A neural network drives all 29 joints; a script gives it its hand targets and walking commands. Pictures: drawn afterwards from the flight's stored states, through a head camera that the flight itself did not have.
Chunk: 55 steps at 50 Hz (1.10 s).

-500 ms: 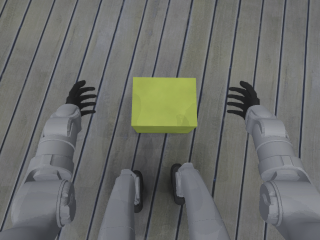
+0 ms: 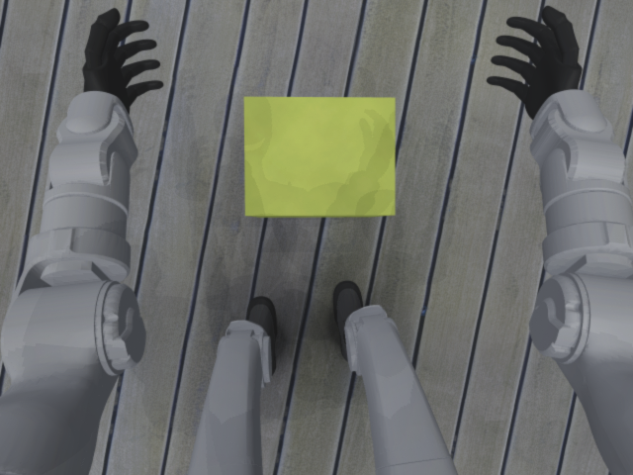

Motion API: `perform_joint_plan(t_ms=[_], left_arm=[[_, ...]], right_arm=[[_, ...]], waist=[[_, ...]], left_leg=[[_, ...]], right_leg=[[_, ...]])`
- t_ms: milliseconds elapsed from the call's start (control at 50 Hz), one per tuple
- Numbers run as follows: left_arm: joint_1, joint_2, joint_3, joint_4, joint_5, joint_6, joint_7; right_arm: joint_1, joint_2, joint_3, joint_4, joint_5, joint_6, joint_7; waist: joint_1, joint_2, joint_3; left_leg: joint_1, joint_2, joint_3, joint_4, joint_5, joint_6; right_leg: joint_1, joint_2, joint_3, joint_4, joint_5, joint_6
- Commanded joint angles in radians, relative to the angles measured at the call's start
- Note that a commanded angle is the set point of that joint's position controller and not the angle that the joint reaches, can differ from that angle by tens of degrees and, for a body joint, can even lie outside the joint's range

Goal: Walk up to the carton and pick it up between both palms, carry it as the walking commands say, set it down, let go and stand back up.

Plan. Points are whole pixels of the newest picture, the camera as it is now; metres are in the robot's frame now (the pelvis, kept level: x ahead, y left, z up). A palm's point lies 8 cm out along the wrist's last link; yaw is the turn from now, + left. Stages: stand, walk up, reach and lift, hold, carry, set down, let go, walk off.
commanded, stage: reach and lift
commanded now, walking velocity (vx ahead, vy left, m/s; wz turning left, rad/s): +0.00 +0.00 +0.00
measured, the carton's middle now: (317, 166) +0.49 -0.05 -0.53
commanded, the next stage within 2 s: none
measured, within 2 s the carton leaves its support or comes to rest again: neither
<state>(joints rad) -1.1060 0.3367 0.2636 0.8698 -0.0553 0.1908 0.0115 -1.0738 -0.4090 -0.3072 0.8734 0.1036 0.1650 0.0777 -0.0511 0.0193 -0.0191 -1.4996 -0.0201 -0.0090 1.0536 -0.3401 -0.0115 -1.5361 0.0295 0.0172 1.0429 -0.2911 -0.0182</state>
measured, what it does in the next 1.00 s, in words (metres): lowers itself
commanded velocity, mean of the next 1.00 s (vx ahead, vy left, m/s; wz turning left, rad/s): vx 0.00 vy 0.00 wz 0.00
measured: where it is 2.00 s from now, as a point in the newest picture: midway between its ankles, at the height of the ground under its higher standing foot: (307, 345)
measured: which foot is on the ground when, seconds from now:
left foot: down 0.00-1.00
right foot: down 0.00-1.00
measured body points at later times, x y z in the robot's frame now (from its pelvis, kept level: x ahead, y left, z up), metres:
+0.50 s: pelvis -0.03 +0.00 -0.09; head +0.32 -0.02 +0.18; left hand +0.54 +0.17 -0.23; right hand +0.51 -0.28 -0.23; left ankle +0.05 +0.12 -0.63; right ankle +0.07 -0.10 -0.63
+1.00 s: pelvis -0.06 +0.00 -0.21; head +0.32 -0.03 +0.02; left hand +0.54 +0.17 -0.37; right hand +0.50 -0.28 -0.37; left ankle +0.04 +0.13 -0.63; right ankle +0.07 -0.11 -0.63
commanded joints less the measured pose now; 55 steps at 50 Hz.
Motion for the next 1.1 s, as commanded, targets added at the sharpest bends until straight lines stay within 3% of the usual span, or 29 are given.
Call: perform_joint_plan(t_ms=[0,60,140,160,180,220,240,340,380,420,480,500,520,540,580,700,720,740,760,780,800,840,880,900,920,960,980,1020,1080], left_arm=[[-0.319,0.161,0.035,-0.177,0.017,-0.031,-0.006],[-0.377,0.128,0.027,-0.146,-0.004,-0.025,-0.009],[-0.304,0.132,0.102,-0.053,0.074,-0.030,-0.010],[-0.329,0.118,0.084,-0.045,0.056,-0.022,-0.008],[-0.341,0.106,0.084,-0.024,0.071,-0.017,-0.012],[-0.337,0.140,0.120,0.019,0.087,-0.018,-0.014],[-0.371,0.083,0.094,0.007,0.064,-0.015,-0.015],[-0.487,0.119,0.086,-0.014,0.072,0.003,-0.001],[-0.531,0.135,0.080,-0.048,0.042,0.005,0.018],[-0.594,0.178,0.068,-0.106,0.016,0.016,0.029],[-0.609,0.272,0.066,-0.219,-0.017,0.018,0.060],[-0.589,0.283,0.052,-0.209,-0.005,0.026,0.069],[-0.598,0.261,0.018,-0.224,-0.040,0.041,0.077],[-0.574,0.241,0.007,-0.103,-0.047,0.057,0.072],[-0.670,0.264,0.007,-0.229,-0.068,0.070,0.070],[-0.672,0.328,0.011,-0.427,-0.114,0.070,0.095],[-0.643,0.324,0.007,-0.382,-0.112,0.072,0.099],[-0.647,0.308,-0.011,-0.488,-0.136,0.075,0.103],[-0.618,0.315,0.012,-0.283,-0.111,0.071,0.095],[-0.628,0.275,-0.017,-0.366,-0.123,0.065,0.094],[-0.646,0.274,-0.005,-0.222,-0.105,0.059,0.089],[-0.668,0.254,0.004,-0.111,-0.096,0.055,0.091],[-0.680,0.251,-0.003,-0.053,-0.081,0.035,0.091],[-0.675,0.215,-0.036,-0.087,-0.105,0.022,0.091],[-0.698,0.222,-0.046,0.014,-0.093,0.019,0.087],[-0.702,0.212,-0.040,0.073,-0.080,0.009,0.078],[-0.715,0.187,-0.068,0.043,-0.094,0.003,0.074],[-0.712,0.220,-0.059,0.102,-0.087,-0.017,0.066],[-0.726,0.225,-0.067,0.158,-0.080,-0.039,0.066]], right_arm=[[-0.333,-0.226,-0.033,-0.175,-0.005,-0.033,0.016],[-0.366,-0.238,-0.064,-0.097,-0.048,-0.029,0.027],[-0.326,-0.191,-0.089,-0.049,-0.065,-0.028,0.038],[-0.354,-0.218,-0.115,-0.052,-0.086,-0.033,0.040],[-0.337,-0.212,-0.117,0.014,-0.091,-0.024,0.041],[-0.365,-0.188,-0.098,0.024,-0.096,-0.016,0.044],[-0.359,-0.186,-0.121,0.052,-0.129,-0.016,0.049],[-0.500,-0.219,-0.119,0.000,-0.104,-0.003,0.039],[-0.582,-0.247,-0.097,-0.052,-0.086,-0.011,0.032],[-0.617,-0.289,-0.079,-0.091,-0.060,0.006,0.016],[-0.602,-0.350,-0.063,-0.160,-0.055,0.021,-0.014],[-0.591,-0.370,-0.067,-0.192,-0.039,0.025,-0.021],[-0.611,-0.425,-0.092,-0.198,-0.040,0.037,-0.023],[-0.576,-0.368,-0.053,-0.083,-0.009,0.056,-0.024],[-0.631,-0.366,-0.039,-0.205,0.013,0.082,-0.037],[-0.661,-0.365,0.072,-0.423,0.131,0.090,-0.057],[-0.671,-0.411,0.026,-0.422,0.093,0.087,-0.068],[-0.686,-0.451,0.010,-0.533,0.066,0.083,-0.077],[-0.656,-0.419,0.001,-0.359,0.055,0.088,-0.086],[-0.617,-0.435,-0.007,-0.365,0.030,0.083,-0.086],[-0.647,-0.371,0.020,-0.243,0.047,0.083,-0.080],[-0.664,-0.390,0.010,-0.155,0.009,0.074,-0.066],[-0.675,-0.321,0.037,-0.063,0.028,0.057,-0.064],[-0.669,-0.355,0.038,-0.097,0.017,0.037,-0.060],[-0.669,-0.282,0.064,0.086,0.032,0.043,-0.051],[-0.714,-0.280,0.059,0.095,0.021,0.027,-0.044],[-0.703,-0.306,0.047,0.077,0.021,0.010,-0.041],[-0.740,-0.280,0.074,0.079,0.036,-0.008,-0.038],[-0.747,-0.275,0.049,0.136,0.014,-0.029,-0.039]], waist=[[-0.027,-0.021,-1.235],[-0.044,-0.028,-1.119],[0.004,0.005,-1.033],[-0.037,-0.041,-1.049],[-0.029,0.013,-0.964],[0.006,-0.018,-0.913],[-0.050,-0.053,-0.870],[-0.013,0.021,-0.889],[-0.021,-0.035,-0.987],[-0.011,-0.007,-1.130],[-0.040,-0.121,-1.389],[-0.028,-0.040,-1.467],[-0.067,-0.025,-1.519],[-0.048,0.013,-1.415],[-0.047,0.015,-1.576],[0.018,-0.085,-1.803],[-0.003,-0.071,-1.739],[-0.039,-0.138,-1.838],[-0.010,-0.102,-1.573],[-0.062,-0.074,-1.594],[-0.016,-0.047,-1.406],[-0.040,-0.016,-1.227],[-0.013,-0.014,-1.127],[-0.061,-0.037,-1.227],[-0.030,-0.016,-1.031],[-0.010,-0.040,-0.946],[-0.060,-0.039,-0.953],[-0.019,-0.048,-0.886],[-0.014,-0.058,-0.753]], left_leg=[[0.540,-0.034,0.014,0.002,0.504,-0.006],[0.429,-0.034,0.018,-0.006,0.447,-0.012],[0.385,-0.044,0.028,0.006,0.418,-0.011],[0.351,-0.032,0.011,0.017,0.386,-0.009],[0.359,-0.025,0.017,0.027,0.381,-0.021],[0.255,-0.037,0.048,0.068,0.239,-0.023],[0.217,-0.034,0.023,0.074,0.236,-0.019],[0.194,-0.037,0.053,0.238,0.123,-0.037],[0.200,-0.045,0.054,0.273,0.112,-0.024],[0.196,-0.058,0.081,0.340,0.119,-0.030],[0.201,-0.068,0.083,0.411,0.174,-0.014],[0.250,-0.063,0.074,0.439,0.221,-0.018],[0.306,-0.069,0.072,0.459,0.240,-0.025],[0.287,-0.073,0.078,0.481,0.152,-0.016],[0.403,-0.070,0.071,0.541,0.142,-0.015],[0.269,-0.070,0.075,0.687,0.330,0.003],[0.154,-0.072,0.081,0.690,0.287,-0.005],[0.136,-0.079,0.074,0.677,0.322,-0.002],[-0.022,-0.073,0.094,0.698,0.214,-0.006],[0.041,-0.079,0.093,0.710,0.247,-0.017],[0.007,-0.072,0.086,0.712,0.184,-0.011],[0.045,-0.053,0.066,0.725,0.073,-0.020],[-0.032,-0.057,0.082,0.748,0.026,-0.021],[0.012,-0.059,0.078,0.780,0.089,-0.023],[-0.088,-0.049,0.068,0.770,0.004,-0.015],[-0.125,-0.047,0.065,0.788,-0.012,-0.008],[-0.080,-0.041,0.056,0.819,0.016,-0.015],[-0.163,-0.042,0.067,0.849,-0.007,-0.014],[-0.236,-0.033,0.061,0.868,-0.071,-0.005]], right_leg=[[0.732,-0.004,0.016,0.004,0.638,0.042],[0.678,0.001,0.006,0.016,0.587,0.039],[0.581,0.004,0.006,0.042,0.553,0.045],[0.555,0.009,-0.013,0.063,0.511,0.047],[0.467,0.001,-0.006,0.054,0.455,0.042],[0.458,0.004,-0.014,0.094,0.334,0.054],[0.367,0.011,-0.037,0.099,0.304,0.054],[0.233,0.011,-0.032,0.231,0.137,0.046],[0.263,0.019,-0.060,0.277,0.134,0.057],[0.376,0.019,-0.034,0.325,0.193,0.047],[0.528,0.032,-0.064,0.430,0.330,0.060],[0.505,0.031,-0.057,0.470,0.366,0.052],[0.470,0.027,-0.078,0.482,0.356,0.049],[0.399,0.016,-0.062,0.478,0.241,0.050],[0.407,0.012,-0.046,0.497,0.176,0.044],[0.725,0.021,0.006,0.712,0.564,0.027],[0.733,0.022,0.010,0.723,0.569,0.023],[0.867,0.033,-0.005,0.743,0.672,0.021],[0.723,0.021,0.016,0.758,0.565,0.024],[0.719,0.030,0.008,0.748,0.568,0.023],[0.515,0.025,-0.001,0.758,0.435,0.036],[0.283,0.017,-0.024,0.723,0.184,0.023],[0.260,0.011,-0.018,0.752,0.150,0.030],[0.340,0.009,-0.019,0.784,0.248,0.028],[0.207,0.002,-0.026,0.808,0.148,0.035],[0.110,-0.003,-0.036,0.813,0.066,0.043],[0.114,-0.009,-0.035,0.830,0.086,0.041],[0.119,-0.020,-0.021,0.861,0.093,0.049],[0.000,-0.024,-0.027,0.870,-0.005,0.055]])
